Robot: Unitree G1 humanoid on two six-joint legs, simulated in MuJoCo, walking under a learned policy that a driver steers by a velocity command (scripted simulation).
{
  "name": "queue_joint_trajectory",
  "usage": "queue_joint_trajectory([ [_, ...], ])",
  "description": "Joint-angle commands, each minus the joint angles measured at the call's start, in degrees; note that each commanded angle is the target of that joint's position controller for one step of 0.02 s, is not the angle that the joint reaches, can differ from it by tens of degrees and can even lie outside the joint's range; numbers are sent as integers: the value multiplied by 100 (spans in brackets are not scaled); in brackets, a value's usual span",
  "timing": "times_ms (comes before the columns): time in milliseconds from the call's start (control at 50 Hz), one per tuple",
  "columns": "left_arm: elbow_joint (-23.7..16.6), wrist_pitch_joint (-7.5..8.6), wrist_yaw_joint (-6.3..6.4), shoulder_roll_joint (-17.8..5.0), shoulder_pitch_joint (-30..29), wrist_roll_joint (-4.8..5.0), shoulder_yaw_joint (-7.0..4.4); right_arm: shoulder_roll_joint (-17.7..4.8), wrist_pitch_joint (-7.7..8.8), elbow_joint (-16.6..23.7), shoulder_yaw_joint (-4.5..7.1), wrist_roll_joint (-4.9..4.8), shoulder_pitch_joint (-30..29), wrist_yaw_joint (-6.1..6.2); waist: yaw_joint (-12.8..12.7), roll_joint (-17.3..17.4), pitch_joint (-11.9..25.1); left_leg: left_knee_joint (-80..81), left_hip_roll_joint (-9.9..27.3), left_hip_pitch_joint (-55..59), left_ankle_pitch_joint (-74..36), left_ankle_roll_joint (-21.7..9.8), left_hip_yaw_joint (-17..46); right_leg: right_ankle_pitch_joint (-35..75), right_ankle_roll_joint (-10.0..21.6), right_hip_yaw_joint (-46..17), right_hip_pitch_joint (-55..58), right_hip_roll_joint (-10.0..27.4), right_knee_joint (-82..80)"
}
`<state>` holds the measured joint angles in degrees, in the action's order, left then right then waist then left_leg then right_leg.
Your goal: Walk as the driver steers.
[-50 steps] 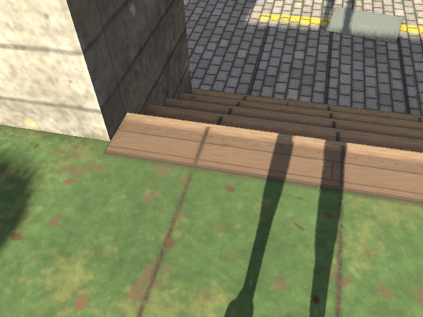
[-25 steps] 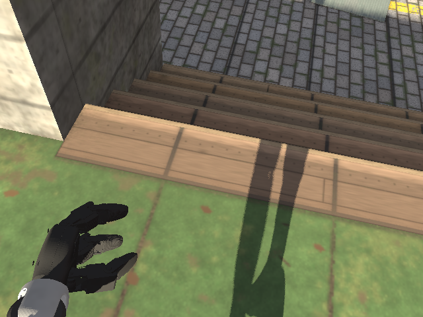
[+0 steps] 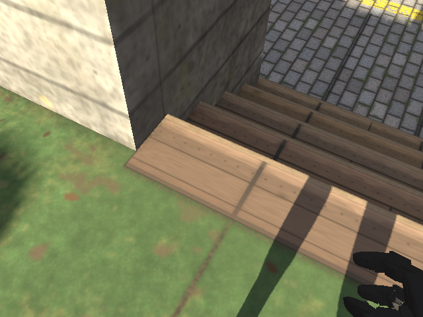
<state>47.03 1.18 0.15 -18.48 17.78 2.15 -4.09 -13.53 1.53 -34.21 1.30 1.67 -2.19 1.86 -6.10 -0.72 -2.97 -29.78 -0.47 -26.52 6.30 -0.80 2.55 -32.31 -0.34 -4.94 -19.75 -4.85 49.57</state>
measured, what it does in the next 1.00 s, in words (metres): steps on the spot, turning right: right foot, then left foot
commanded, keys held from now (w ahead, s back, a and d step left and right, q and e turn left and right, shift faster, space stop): e+shift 0.44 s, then shift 0.26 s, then q+shift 0.30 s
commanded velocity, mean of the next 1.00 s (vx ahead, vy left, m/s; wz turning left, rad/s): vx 0.02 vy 0.00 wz -0.43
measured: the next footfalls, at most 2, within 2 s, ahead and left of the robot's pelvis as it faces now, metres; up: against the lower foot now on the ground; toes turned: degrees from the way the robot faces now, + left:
right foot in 0.30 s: +0.04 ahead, -0.15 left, +0.00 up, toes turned -20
left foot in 0.82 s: +0.17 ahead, +0.04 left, +0.00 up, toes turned -32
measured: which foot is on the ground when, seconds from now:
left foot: down 0.00-0.30, up 0.32-0.80, down 0.82-1.00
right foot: up 0.00-0.28, down 0.30-0.88, up 0.90-1.00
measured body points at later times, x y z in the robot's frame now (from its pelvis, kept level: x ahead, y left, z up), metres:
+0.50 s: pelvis +0.02 -0.06 +0.01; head +0.04 -0.12 +0.46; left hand +0.26 +0.15 -0.06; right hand +0.06 -0.40 -0.10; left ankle +0.11 +0.09 -0.63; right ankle +0.00 -0.14 -0.73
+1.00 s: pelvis +0.06 -0.06 +0.00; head +0.10 -0.06 +0.45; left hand +0.34 +0.11 -0.09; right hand +0.06 -0.37 -0.09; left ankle +0.14 +0.07 -0.73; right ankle -0.02 -0.13 -0.69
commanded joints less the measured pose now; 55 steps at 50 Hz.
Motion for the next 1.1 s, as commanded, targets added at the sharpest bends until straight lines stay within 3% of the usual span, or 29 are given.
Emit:
queue_joint_trajectory([
  [20,-476,-220,96,-761,299,30,-194,-709,-175,174,307,-135,753,52,599,775,1514,680,2050,2701,-2101,-1356,1505,-141,-447,79,-1838,676,2040],
  [60,-548,-483,193,-575,380,-30,-202,-758,-177,164,333,-59,255,39,363,910,960,1168,1754,1460,-963,-1218,842,435,-627,279,-1421,772,2147],
  [100,-708,-566,214,-349,313,-87,-179,-773,-138,157,387,10,30,38,283,985,782,1333,1614,941,-825,-1139,237,770,-619,496,-1057,808,1734],
  [180,-1095,-540,83,-216,-262,-138,-134,-914,-88,32,499,-64,93,85,428,913,1020,1236,1828,1062,-812,-1028,-264,1304,-349,592,-432,1033,356],
  [220,-1182,-560,-10,-323,-315,-121,-189,-1023,-94,-64,556,-107,223,63,453,972,1067,1112,1978,1222,-626,-944,-385,1335,-187,762,-182,967,-106],
  [260,-1168,-593,-59,-348,-131,-120,-261,-1036,-125,-138,585,-218,194,39,293,885,1063,732,1984,1174,-105,-641,-612,1635,49,982,314,800,-907],
  [280,-1072,-597,-33,-413,92,-146,-329,-905,-156,-204,570,-274,271,35,224,661,1025,249,1792,936,483,-357,-808,1835,244,998,710,611,-1301],
  [300,-1008,-577,27,-649,361,-202,-430,-691,-216,-324,539,-247,504,9,172,-125,680,-821,1372,184,1238,62,-1184,2407,562,336,1162,761,-2067],
  [320,-1221,-513,139,-1557,334,-212,-607,-464,-274,-97,476,-39,596,-14,465,-2258,280,-2977,426,-1623,3113,701,-1485,4138,1389,-2215,1599,2243,-2738],
  [340,-1408,-338,55,-1648,227,-459,-567,-606,-220,207,491,-16,-243,40,43,-1820,739,-3919,25,-1920,3235,570,-73,3589,2043,-3087,1153,2507,-3264],
  [360,-1423,-205,11,-1514,-35,-495,-524,-773,-194,202,538,-133,-304,92,180,-1213,597,-4141,81,-2004,2699,372,196,2943,1829,-2668,1125,2302,-3365],
  [380,-1457,-155,43,-1342,-376,-329,-484,-847,-174,100,584,-148,-106,150,411,-852,526,-3973,163,-2032,2066,259,317,2666,1476,-2306,1109,2015,-3282],
  [400,-1512,-182,85,-1093,-663,-168,-400,-942,-181,-35,629,-91,92,203,544,-629,569,-3859,242,-1975,1662,275,371,2657,1241,-2062,1135,1877,-3141],
  [420,-1575,-219,143,-984,-848,-112,-354,-945,-169,-82,648,-48,226,206,635,-668,678,-3803,204,-1726,1356,319,387,2815,1135,-1887,1015,1719,-3047],
  [500,-1577,-233,245,-731,-692,-167,-223,-809,-122,-231,588,-122,497,88,578,-513,1037,-3575,7,-1435,859,491,338,3773,1132,-1601,1417,1538,-2815],
  [700,-1446,-325,172,-663,-865,-291,-110,-794,-112,-156,455,-184,567,-51,392,-682,789,-1965,190,-463,1304,588,222,4231,1311,-1898,1179,1471,-2519],
  [760,-1299,-273,92,-138,-1083,-355,95,-646,-86,-308,364,-216,900,-141,483,-692,934,-1079,353,624,1186,513,51,4658,1244,-1507,901,1417,-2466],
  [800,-1191,-245,69,-285,-1119,-331,61,-723,-56,-282,368,-262,984,-184,624,-678,751,-85,190,1127,422,364,-131,4482,1138,-1313,810,1298,-2390],
  [820,-1126,-221,84,-453,-950,-291,-6,-913,-38,-199,398,-234,892,-189,590,-541,658,281,170,1168,-242,237,-31,4113,981,-1271,915,1169,-2353],
  [860,-1124,-149,135,-597,-555,-391,-113,-1567,-38,-33,554,-218,773,-175,212,511,820,-35,631,1338,-2302,-236,766,2766,523,-642,834,460,-1782],
  [900,-1245,-140,184,-457,-1046,-371,-140,-1478,-81,-64,603,-306,1055,-171,486,1124,776,411,1092,1354,-1939,-902,1857,1876,79,153,361,-60,-1002],
  [940,-1411,-181,179,-217,-1397,-285,-149,-1406,-100,-99,597,-250,1460,-108,748,1553,710,766,1607,1849,-2057,-1474,2935,59,-71,142,-605,-293,-112],
  [960,-1482,-179,153,-201,-1485,-254,-168,-1457,-73,-103,625,-204,1638,-85,873,1470,767,846,1763,2132,-2154,-1616,3210,-643,-110,-94,-1053,-242,653],
  [980,-1484,-171,133,-170,-1426,-215,-181,-1515,-62,-90,659,-216,1545,-49,771,1152,811,757,1678,2220,-2120,-1520,3088,-566,-134,-262,-1231,-109,907],
  [1000,-1462,-160,117,-122,-1372,-197,-166,-1507,-101,-48,689,-290,1308,-6,651,950,809,700,1423,2181,-1880,-1258,2793,-258,-162,-309,-1220,17,503],
  [1040,-1417,-100,63,-11,-1398,-149,-137,-1437,-307,29,720,-407,1016,71,628,950,876,678,973,1986,-1406,-896,2500,422,-271,-121,-772,-32,-616],
  [1100,-1213,-30,-90,-41,-900,-120,-185,-1457,-497,178,741,-405,810,57,465,1129,1090,605,662,1441,-877,-710,2526,1369,-270,119,437,-212,-2073],
])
